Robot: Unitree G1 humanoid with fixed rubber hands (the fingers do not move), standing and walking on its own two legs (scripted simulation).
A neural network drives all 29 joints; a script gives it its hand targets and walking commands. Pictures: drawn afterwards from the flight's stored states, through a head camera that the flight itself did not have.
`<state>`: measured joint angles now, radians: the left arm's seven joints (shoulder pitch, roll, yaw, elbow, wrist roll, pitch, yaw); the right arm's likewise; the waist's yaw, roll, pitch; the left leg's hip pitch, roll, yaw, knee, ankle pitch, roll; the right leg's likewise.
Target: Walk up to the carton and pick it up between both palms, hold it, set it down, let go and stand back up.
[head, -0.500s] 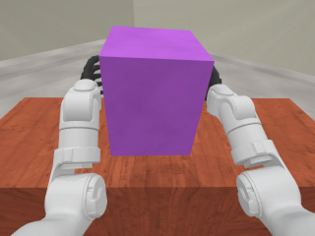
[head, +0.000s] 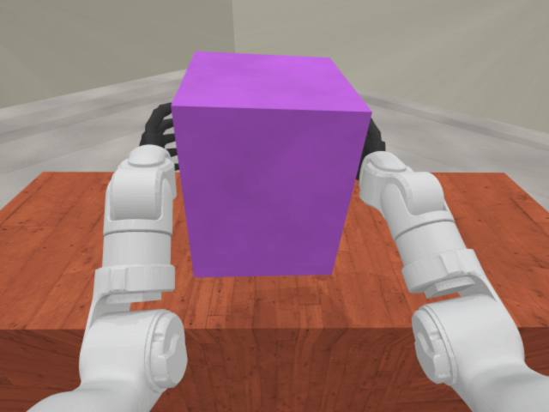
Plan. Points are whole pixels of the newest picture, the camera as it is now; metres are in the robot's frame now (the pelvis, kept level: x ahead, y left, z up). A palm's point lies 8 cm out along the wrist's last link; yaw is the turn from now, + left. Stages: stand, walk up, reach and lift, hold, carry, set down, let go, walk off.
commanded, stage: hold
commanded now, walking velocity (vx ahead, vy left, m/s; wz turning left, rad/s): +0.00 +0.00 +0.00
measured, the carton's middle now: (264, 163) +0.40 +0.00 +0.24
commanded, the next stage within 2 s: none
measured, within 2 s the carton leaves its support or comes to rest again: neither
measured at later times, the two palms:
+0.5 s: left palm (157, 156) +0.37 +0.14 +0.27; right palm (370, 163) +0.37 -0.15 +0.25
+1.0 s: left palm (157, 153) +0.37 +0.14 +0.28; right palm (372, 160) +0.37 -0.15 +0.26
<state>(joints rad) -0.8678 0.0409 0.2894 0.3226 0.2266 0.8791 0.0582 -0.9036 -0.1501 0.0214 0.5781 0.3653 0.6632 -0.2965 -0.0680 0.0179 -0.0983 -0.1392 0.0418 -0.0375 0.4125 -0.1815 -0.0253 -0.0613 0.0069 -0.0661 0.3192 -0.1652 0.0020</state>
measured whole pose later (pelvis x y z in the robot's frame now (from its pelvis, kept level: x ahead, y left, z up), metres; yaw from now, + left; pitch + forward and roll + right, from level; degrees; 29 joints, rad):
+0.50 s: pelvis +0.01 +0.00 +0.00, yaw +0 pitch -5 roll -2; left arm -0.85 0.03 0.28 0.26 0.22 0.89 0.06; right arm -0.88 -0.17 0.06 0.53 0.38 0.66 -0.30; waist -0.07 0.03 -0.10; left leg -0.14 0.05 -0.03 0.42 -0.19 -0.03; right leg -0.06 0.01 -0.06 0.31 -0.16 0.00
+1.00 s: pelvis +0.00 +0.00 +0.00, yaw -1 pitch -5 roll -1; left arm -0.88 0.04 0.29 0.33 0.23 0.88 0.05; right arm -0.91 -0.15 0.02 0.58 0.36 0.66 -0.30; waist -0.06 0.02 -0.10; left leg -0.14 0.04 -0.03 0.40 -0.18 -0.03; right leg -0.07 0.01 -0.06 0.31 -0.16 0.00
